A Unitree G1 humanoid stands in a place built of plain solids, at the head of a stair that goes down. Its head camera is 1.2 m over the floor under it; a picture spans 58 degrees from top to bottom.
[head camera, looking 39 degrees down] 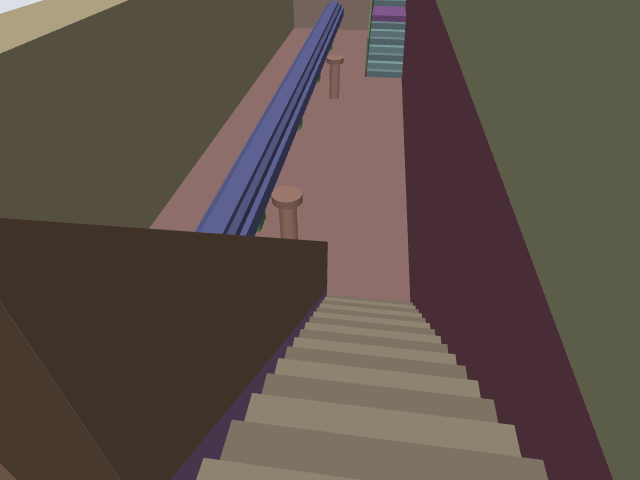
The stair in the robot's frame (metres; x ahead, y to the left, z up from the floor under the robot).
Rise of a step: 0.19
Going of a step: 0.23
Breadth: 1.15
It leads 8 degrees to the right of straight ahead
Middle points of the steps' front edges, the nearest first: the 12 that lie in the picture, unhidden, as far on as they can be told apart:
0.78 -0.23 -0.38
1.01 -0.26 -0.57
1.24 -0.29 -0.76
1.47 -0.32 -0.95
1.70 -0.35 -1.13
1.93 -0.38 -1.32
2.16 -0.41 -1.51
2.39 -0.44 -1.70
2.62 -0.47 -1.89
2.84 -0.50 -2.08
3.07 -0.53 -2.27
3.30 -0.56 -2.46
